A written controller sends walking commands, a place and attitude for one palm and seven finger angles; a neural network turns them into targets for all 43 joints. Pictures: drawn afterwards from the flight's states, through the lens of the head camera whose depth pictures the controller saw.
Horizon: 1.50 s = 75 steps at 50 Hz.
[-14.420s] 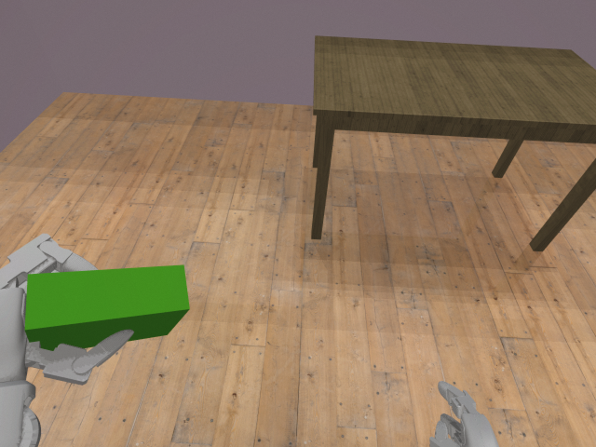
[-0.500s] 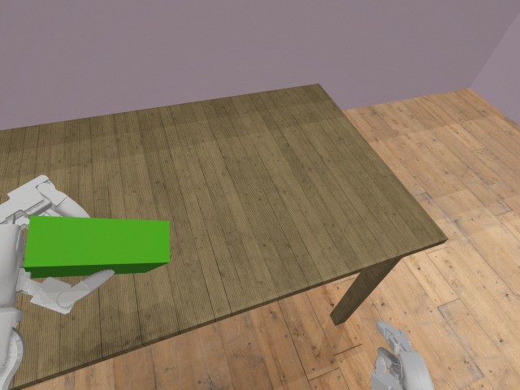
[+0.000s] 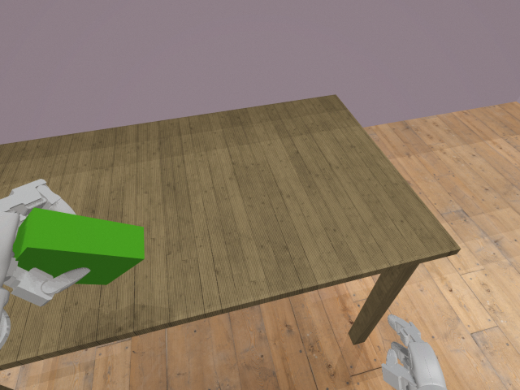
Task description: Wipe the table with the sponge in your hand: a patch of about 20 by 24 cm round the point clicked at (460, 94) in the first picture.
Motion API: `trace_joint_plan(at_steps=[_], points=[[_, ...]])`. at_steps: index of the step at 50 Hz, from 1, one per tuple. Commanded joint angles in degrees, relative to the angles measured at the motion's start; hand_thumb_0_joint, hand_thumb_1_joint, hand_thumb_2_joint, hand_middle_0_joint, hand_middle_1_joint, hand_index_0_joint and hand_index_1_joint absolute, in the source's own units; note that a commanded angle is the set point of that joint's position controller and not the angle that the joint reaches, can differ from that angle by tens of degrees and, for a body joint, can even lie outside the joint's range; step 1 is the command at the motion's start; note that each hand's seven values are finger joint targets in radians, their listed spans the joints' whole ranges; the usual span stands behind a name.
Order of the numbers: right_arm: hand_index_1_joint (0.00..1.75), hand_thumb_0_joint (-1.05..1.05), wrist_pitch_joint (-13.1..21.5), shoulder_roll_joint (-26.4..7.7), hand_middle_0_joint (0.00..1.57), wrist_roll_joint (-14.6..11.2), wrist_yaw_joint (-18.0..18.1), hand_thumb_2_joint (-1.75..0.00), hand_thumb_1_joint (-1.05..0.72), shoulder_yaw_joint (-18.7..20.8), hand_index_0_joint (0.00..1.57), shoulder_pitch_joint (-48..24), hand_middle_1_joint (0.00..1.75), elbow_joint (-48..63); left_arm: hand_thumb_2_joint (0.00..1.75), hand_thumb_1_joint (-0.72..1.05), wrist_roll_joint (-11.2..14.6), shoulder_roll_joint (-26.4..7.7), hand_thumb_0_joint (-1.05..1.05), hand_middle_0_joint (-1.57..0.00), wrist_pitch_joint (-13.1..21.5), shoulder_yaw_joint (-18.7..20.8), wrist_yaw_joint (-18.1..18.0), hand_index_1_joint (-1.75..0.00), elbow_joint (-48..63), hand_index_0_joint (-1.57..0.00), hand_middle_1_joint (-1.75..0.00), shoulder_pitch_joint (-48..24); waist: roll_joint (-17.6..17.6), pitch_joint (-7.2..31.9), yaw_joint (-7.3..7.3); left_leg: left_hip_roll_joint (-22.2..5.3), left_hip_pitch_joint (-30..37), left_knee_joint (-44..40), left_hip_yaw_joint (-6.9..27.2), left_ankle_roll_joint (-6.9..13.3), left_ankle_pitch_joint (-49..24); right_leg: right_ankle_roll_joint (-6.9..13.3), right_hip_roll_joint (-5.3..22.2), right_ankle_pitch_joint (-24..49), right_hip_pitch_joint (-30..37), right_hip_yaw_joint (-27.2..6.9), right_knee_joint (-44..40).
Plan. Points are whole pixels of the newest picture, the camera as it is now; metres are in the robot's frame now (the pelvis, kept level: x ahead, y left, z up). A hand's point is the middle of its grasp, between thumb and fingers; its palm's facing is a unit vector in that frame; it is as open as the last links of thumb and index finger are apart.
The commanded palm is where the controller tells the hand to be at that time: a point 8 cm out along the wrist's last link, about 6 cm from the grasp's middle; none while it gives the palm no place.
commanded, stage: turn the palm down, sponge in hand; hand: left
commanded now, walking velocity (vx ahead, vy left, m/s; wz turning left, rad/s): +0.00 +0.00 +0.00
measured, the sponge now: (93, 253) +0.24 +0.27 +0.11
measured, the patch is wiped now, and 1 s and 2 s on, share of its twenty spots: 0.00 0.00 0.00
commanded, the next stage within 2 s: move the sponge above the wiping area in 1.68 s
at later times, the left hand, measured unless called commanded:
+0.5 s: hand (80, 259) +0.23 +0.27 +0.13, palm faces +0.18 -0.42 -0.89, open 9.3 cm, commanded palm +0.20 +0.29 +0.18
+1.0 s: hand (64, 255) +0.24 +0.30 +0.11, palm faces +0.09 -0.21 -0.97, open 9.3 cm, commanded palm +0.21 +0.30 +0.17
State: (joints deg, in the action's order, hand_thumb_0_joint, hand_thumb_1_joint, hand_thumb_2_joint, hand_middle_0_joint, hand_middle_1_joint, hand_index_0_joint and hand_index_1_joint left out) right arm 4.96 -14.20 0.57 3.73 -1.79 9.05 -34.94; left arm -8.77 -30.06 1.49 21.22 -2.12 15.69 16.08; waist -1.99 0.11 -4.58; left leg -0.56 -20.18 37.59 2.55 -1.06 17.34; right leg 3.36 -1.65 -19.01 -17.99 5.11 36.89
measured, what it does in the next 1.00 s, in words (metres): stands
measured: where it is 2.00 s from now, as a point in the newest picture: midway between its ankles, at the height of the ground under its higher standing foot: outside the picture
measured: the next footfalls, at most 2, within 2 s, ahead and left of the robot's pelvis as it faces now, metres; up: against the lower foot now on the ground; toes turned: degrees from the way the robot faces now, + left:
none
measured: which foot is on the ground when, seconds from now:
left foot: down 0.00-1.00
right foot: down 0.00-1.00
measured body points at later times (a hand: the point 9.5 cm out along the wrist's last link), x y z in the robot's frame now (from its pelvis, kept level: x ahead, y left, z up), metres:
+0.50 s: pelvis +0.01 -0.01 +0.00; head +0.02 -0.04 +0.45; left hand +0.21 +0.29 +0.17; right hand +0.19 -0.26 -0.10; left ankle +0.03 +0.13 -0.72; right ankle +0.01 -0.08 -0.72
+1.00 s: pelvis +0.01 +0.03 +0.02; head +0.00 +0.00 +0.46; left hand +0.23 +0.31 +0.17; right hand +0.24 -0.18 -0.06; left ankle +0.03 +0.14 -0.72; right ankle +0.01 -0.08 -0.72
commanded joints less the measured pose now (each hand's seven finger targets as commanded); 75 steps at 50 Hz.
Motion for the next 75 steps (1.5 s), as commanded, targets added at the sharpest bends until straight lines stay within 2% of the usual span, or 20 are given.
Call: trace_joint_plan(at_steps=[1,4,9,17,24,25,29,30,37,44,45,49,55,58,64,65,69,70,74,75], points=[[0.30,0.00,2.86,-6.54,0.20,-0.40,2.22,-0.90,-0.90,2.62,0.20,-6.03,0.30,10.37,1.30,0.10,-1.66,-14.33,0.00,-1.20,1.82,4.00,2.36,-1.60,12.39,-1.20,-1.60,-8.51,-0.91,7.08,1.77,1.64,5.09,-3.94,-3.54,3.12,-6.80,-2.91,2.36,5.28,-0.65,-5.64,-9.64],[0.30,0.00,2.94,-6.38,0.20,-0.33,2.44,-0.90,-0.90,3.06,0.20,-6.19,0.30,10.66,1.30,0.10,-2.28,-19.23,0.00,-1.20,4.00,9.49,2.15,-1.60,15.21,-1.20,-1.60,-5.66,0.42,8.86,0.01,1.66,5.10,-2.53,-3.50,3.05,-9.88,-3.00,2.53,9.09,1.72,-7.62,-9.20],[0.30,0.00,2.20,-6.17,0.20,-0.64,1.91,-0.90,-0.90,3.79,0.20,-4.73,0.30,10.53,1.30,0.10,-3.47,-20.42,0.00,-1.20,4.92,13.36,-1.39,-1.60,13.36,-1.20,-1.60,-1.71,-0.25,8.90,-0.94,1.61,2.13,-0.79,-3.41,2.71,-10.75,-3.21,3.44,12.13,2.12,-9.25,-8.16],[0.30,0.00,0.87,-6.80,0.20,-1.42,2.46,-0.90,-0.90,4.27,0.20,-4.21,0.30,11.50,1.30,0.10,-9.44,-16.48,0.00,-1.20,0.07,5.60,-3.32,-1.60,12.69,-1.20,-1.60,1.23,0.54,10.22,-0.06,1.56,1.43,-0.08,-3.38,3.20,-10.44,-3.53,3.89,14.04,1.74,-9.51,-7.20],[0.30,0.00,1.32,-6.46,0.20,-1.33,3.25,-0.90,-0.90,3.99,0.20,-6.62,0.30,11.31,1.30,0.10,-15.73,-20.33,0.00,-1.20,-0.31,6.66,-6.05,-1.60,16.14,-1.20,-1.60,-0.81,-0.52,10.33,-0.70,1.73,3.69,-0.54,-2.71,3.33,-10.72,-2.61,3.06,12.46,1.04,-11.14,-8.09],[0.30,0.00,1.23,-5.94,0.20,-1.23,3.10,-0.90,-0.90,3.72,0.20,-6.49,0.30,11.24,1.30,0.10,-16.49,-17.59,0.00,-1.20,-0.52,4.44,-6.65,-1.60,15.66,-1.20,-1.60,-1.21,-0.27,11.09,-0.39,1.73,3.42,-1.02,-2.97,3.38,-10.83,-2.81,3.21,13.00,1.65,-9.57,-7.59],[0.30,0.00,0.36,-6.34,0.20,-1.79,2.87,-0.90,-0.90,3.54,0.20,-8.19,0.30,10.77,1.30,0.10,-19.33,-18.49,0.00,-1.20,-4.57,4.28,-7.98,-1.60,13.35,-1.20,-1.60,-1.66,-2.66,9.00,-1.13,1.46,3.85,-3.62,-2.74,2.90,-9.77,-2.06,2.37,9.94,1.08,-9.10,-8.78],[0.30,0.00,0.22,-5.96,0.20,-1.96,2.88,-0.90,-0.90,3.26,0.20,-8.48,0.30,10.80,1.30,0.10,-19.98,-15.51,0.00,-1.20,-5.91,1.24,-7.74,-1.60,11.67,-1.20,-1.60,-1.88,-1.45,8.30,-0.63,1.24,3.77,-4.38,-3.07,2.96,-9.38,-2.29,2.43,9.35,1.34,-7.86,-9.00],[0.30,0.00,-1.18,-6.27,0.20,-2.27,2.94,-0.90,-0.90,2.26,0.20,-12.11,0.30,10.46,1.30,0.10,-26.55,-13.30,0.00,-1.20,-11.38,-6.04,-4.45,-1.60,12.81,-1.20,-1.60,-6.10,-2.88,7.81,-0.68,0.74,8.15,-9.75,-1.58,2.86,-10.18,-1.24,1.43,8.09,3.33,-6.25,-11.56],[0.30,0.00,-2.01,-6.04,0.20,-1.85,2.77,-0.90,-0.90,1.46,0.20,-15.80,0.30,9.15,1.30,0.10,-33.59,-15.24,0.00,-1.20,-13.28,-6.43,-3.92,-1.60,12.73,-1.20,-1.60,-13.13,-4.38,7.60,-1.94,0.55,10.95,-14.43,0.41,2.63,-9.55,0.06,0.33,6.61,6.63,-7.17,-14.03],[0.30,0.00,-2.01,-5.39,0.20,-1.84,2.57,-0.90,-0.90,1.35,0.20,-15.58,0.30,9.10,1.30,0.10,-34.40,-12.40,0.00,-1.20,-13.70,-8.87,-4.00,-1.60,11.85,-1.20,-1.60,-13.44,-4.58,7.93,-1.72,0.38,11.46,-14.46,0.19,2.65,-10.48,-0.06,0.65,7.23,6.86,-5.89,-13.81],[0.30,0.00,-2.93,-5.96,0.20,-1.76,1.77,-0.90,-0.90,1.22,0.20,-17.64,0.30,8.05,1.30,0.10,-37.23,-13.75,0.00,-1.20,-16.05,-8.55,-3.73,-1.60,10.92,-1.20,-1.60,-14.68,-5.41,9.26,-2.53,0.48,12.85,-15.92,1.35,2.34,-13.62,0.74,0.16,9.83,9.44,-7.40,-14.67],[0.30,0.00,-3.72,-5.65,0.20,-1.84,0.79,-0.90,-0.90,1.01,0.20,-18.71,0.30,7.54,1.30,0.10,-40.66,-9.58,0.00,-1.20,-19.38,-14.75,-1.75,-1.60,8.75,-1.20,-1.60,-17.42,-4.20,8.62,-2.03,0.46,13.82,-16.97,1.65,2.62,-15.24,0.84,0.50,11.03,10.74,-6.53,-15.59],[0.30,0.00,-4.36,-6.01,0.20,-1.52,0.25,-0.90,-0.90,1.14,0.20,-18.82,0.30,6.83,1.30,0.10,-42.93,-11.61,0.00,-1.20,-19.68,-14.25,-0.96,-1.60,7.96,-1.20,-1.60,-18.77,-4.13,10.20,-2.67,0.61,14.77,-17.42,2.39,2.60,-17.30,0.95,0.74,12.30,11.66,-7.29,-15.96],[0.30,0.00,-4.78,-6.03,0.20,-1.51,-0.68,-0.90,-0.90,0.95,0.20,-21.23,0.30,6.29,1.30,0.10,-45.87,-13.71,0.00,-1.20,-21.15,-12.28,-0.91,-1.60,7.09,-1.20,-1.60,-19.65,-4.63,10.43,-3.84,1.06,15.32,-17.34,2.99,2.94,-19.27,1.88,0.13,13.61,13.08,-10.09,-16.46],[0.30,0.00,-4.62,-5.56,0.20,-1.73,-0.75,-0.90,-0.90,1.08,0.20,-20.36,0.30,6.72,1.30,0.10,-45.23,-9.47,0.00,-1.20,-21.20,-15.98,-0.59,-1.60,7.20,-1.20,-1.60,-19.35,-3.64,10.66,-2.92,1.04,15.46,-16.77,2.25,3.09,-20.37,1.46,0.58,14.71,13.04,-7.94,-16.19],[0.30,0.00,-4.68,-6.07,0.20,-1.75,-0.82,-0.90,-0.90,1.13,0.20,-21.34,0.30,6.14,1.30,0.10,-44.70,-12.84,0.00,-1.20,-20.98,-12.76,-0.39,-1.60,7.06,-1.20,-1.60,-19.23,-2.75,10.01,-3.37,1.32,16.04,-16.87,2.84,3.01,-20.19,1.78,0.26,15.01,12.72,-10.50,-17.08],[0.30,0.00,-4.52,-5.63,0.20,-1.89,-0.73,-0.90,-0.90,1.23,0.20,-20.52,0.30,6.69,1.30,0.10,-44.21,-8.99,0.00,-1.20,-21.07,-16.18,-0.11,-1.60,6.67,-1.20,-1.60,-18.28,-2.96,10.10,-2.79,1.34,15.89,-16.56,1.80,3.36,-20.08,1.28,0.79,15.25,12.92,-8.30,-16.90],[0.30,0.00,-4.49,-6.06,0.20,-1.82,-0.62,-0.90,-0.90,1.20,0.20,-21.46,0.30,6.32,1.30,0.10,-44.87,-12.97,0.00,-1.20,-20.78,-12.88,-0.42,-1.60,6.89,-1.20,-1.60,-19.50,-3.12,9.21,-3.40,1.70,15.78,-16.88,2.56,3.17,-18.76,1.75,0.31,13.93,12.55,-10.96,-17.51],[0.30,0.00,-4.32,-5.84,0.20,-1.80,-0.61,-0.90,-0.90,1.09,0.20,-20.81,0.30,6.66,1.30,0.10,-44.72,-10.28,0.00,-1.20,-20.77,-15.38,-0.18,-1.60,6.56,-1.20,-1.60,-19.49,-2.73,10.10,-3.03,1.78,15.85,-16.53,1.83,3.43,-19.39,1.43,0.72,15.05,12.99,-8.99,-17.14]])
